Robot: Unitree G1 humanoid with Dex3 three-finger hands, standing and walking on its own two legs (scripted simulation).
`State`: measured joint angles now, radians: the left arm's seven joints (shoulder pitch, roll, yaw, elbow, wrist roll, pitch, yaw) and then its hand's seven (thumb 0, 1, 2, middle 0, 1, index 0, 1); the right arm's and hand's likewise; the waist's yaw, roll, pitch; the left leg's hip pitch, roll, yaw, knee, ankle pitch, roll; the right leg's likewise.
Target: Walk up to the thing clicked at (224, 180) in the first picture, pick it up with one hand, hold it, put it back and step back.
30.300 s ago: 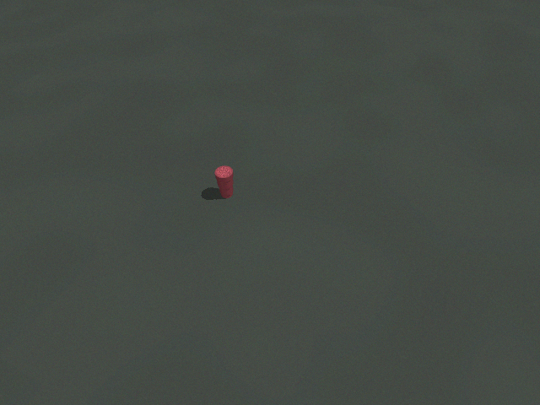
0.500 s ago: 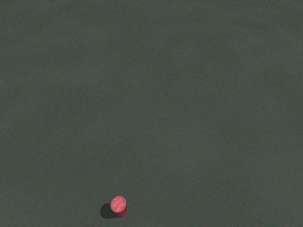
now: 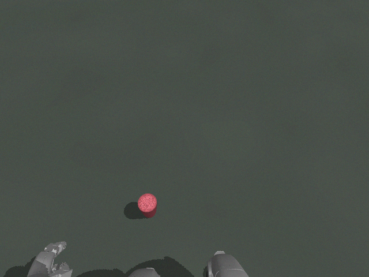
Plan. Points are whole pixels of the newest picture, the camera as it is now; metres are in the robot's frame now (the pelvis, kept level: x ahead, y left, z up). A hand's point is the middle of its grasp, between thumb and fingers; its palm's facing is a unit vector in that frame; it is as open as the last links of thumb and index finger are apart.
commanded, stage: step back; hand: left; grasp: from the side
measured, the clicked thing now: (148, 207) +0.45 +0.14 -0.67
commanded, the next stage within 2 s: none
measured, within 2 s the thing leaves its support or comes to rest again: neither
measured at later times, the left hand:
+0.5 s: hand out of the picture +0.04 +0.25 -0.13, palm faces -0.10 -0.91 -0.40, open 7.4 cm
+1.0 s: hand out of the picture -0.10 +0.28 -0.14, palm faces -0.10 -0.92 -0.38, open 7.4 cm
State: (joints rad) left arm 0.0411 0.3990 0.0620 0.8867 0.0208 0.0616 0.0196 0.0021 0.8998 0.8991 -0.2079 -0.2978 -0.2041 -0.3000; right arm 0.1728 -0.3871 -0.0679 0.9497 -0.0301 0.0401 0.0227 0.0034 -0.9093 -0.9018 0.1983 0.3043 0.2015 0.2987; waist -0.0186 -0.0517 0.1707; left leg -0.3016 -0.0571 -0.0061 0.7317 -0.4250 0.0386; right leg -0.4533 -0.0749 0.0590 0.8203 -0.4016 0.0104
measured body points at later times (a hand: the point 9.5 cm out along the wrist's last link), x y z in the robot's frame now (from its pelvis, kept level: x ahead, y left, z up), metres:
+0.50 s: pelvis -0.09 +0.00 +0.01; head -0.03 -0.02 +0.46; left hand +0.04 +0.30 -0.10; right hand +0.00 -0.32 -0.11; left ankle -0.08 +0.11 -0.66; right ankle -0.09 -0.12 -0.71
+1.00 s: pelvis -0.22 +0.02 +0.02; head -0.16 +0.04 +0.46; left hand -0.10 +0.33 -0.11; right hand -0.13 -0.30 -0.08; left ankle -0.15 +0.13 -0.71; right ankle -0.28 -0.14 -0.64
